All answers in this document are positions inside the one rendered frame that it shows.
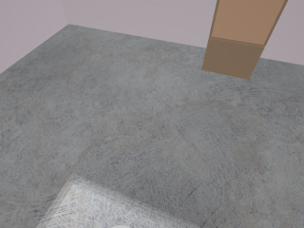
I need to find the cupboard door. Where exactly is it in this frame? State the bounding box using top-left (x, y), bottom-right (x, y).
top-left (212, 0), bottom-right (285, 45)

